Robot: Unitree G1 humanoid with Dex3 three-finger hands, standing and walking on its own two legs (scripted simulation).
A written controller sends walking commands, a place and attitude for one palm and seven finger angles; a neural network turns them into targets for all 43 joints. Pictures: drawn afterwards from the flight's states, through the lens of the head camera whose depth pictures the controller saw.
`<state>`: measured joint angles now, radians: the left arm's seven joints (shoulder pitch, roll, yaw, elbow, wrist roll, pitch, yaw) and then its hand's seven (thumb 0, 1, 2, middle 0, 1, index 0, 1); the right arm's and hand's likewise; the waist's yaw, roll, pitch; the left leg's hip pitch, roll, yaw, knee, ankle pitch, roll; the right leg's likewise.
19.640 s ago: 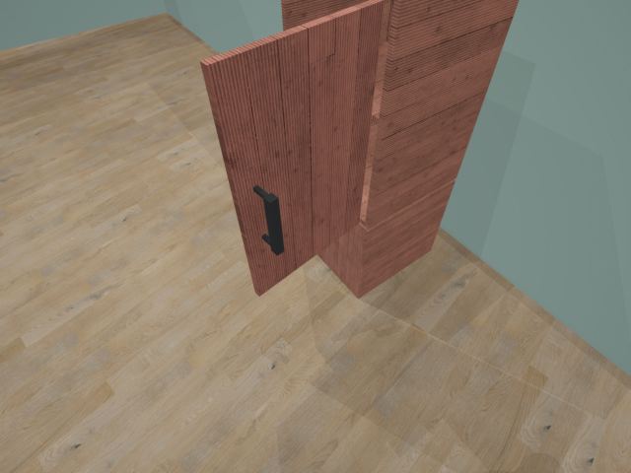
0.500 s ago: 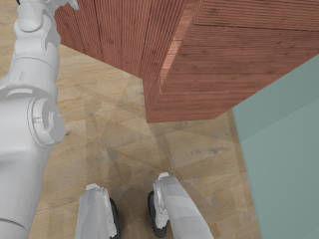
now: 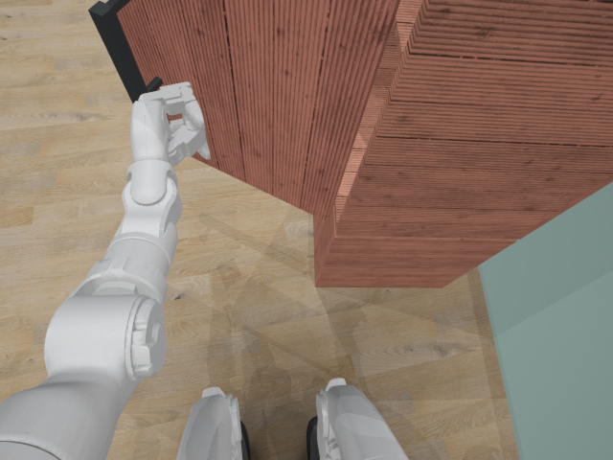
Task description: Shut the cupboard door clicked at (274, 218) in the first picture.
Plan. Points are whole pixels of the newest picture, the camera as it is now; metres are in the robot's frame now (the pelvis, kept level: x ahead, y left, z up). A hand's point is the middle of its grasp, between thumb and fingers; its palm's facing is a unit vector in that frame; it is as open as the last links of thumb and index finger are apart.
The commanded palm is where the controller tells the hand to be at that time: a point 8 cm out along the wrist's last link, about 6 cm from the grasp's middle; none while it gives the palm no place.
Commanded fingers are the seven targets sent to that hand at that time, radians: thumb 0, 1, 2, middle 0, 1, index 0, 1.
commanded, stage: pull the fist back off the door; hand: left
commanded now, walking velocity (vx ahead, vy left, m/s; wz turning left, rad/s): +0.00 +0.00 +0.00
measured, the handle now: (133, 53) +0.67 +0.18 +0.04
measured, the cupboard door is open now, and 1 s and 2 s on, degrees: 63 63 63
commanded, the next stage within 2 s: draw the hand back to the body in 0.22 s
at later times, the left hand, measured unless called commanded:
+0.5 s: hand (195, 148) +0.47 +0.08 +0.07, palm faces +0.06 -1.00 -0.04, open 3.1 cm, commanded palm +0.42 +0.14 +0.08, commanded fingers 0.00 0.90 0.90 -1.30 -1.50 -1.30 -1.50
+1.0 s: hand (58, 251) +0.32 +0.17 +0.16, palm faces +0.05 -0.98 -0.20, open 3.1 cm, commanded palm +0.29 +0.22 +0.19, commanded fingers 0.00 0.90 0.90 -0.92 -1.08 -0.92 -1.08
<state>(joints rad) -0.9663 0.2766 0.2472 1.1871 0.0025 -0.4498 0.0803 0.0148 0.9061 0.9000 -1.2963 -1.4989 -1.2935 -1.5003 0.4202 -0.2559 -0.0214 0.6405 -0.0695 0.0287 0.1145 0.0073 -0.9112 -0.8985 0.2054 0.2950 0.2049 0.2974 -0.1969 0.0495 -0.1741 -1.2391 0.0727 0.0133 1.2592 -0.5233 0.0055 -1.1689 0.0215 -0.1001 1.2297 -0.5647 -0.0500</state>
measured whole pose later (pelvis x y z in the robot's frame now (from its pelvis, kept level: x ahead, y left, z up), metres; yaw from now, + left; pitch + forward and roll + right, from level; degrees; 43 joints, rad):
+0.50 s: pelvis -0.01 +0.00 +0.01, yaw +0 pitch +25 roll +0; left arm -0.74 0.18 0.23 0.95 -0.02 -0.53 0.12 0.02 0.90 0.90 -1.30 -1.50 -1.29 -1.50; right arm 0.34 -0.21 -0.02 0.63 -0.05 0.07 0.08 0.01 -0.91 -0.90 0.20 0.29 0.20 0.30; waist -0.14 0.05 -0.17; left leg -1.13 0.07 0.06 1.20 -0.50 0.01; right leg -1.09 0.01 -0.05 1.21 -0.54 -0.05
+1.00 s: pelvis +0.02 +0.01 +0.10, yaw +0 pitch +6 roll +0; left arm 0.01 0.25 0.02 0.20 -0.09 -0.17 0.03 0.02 0.90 0.90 -1.15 -1.34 -1.15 -1.34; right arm 0.20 -0.24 -0.01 0.52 0.06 0.08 -0.07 0.01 -0.91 -0.90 0.20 0.29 0.20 0.30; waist -0.02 0.03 -0.09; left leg -0.45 0.03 0.07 0.70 -0.35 0.01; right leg -0.41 0.00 -0.05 0.71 -0.39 -0.02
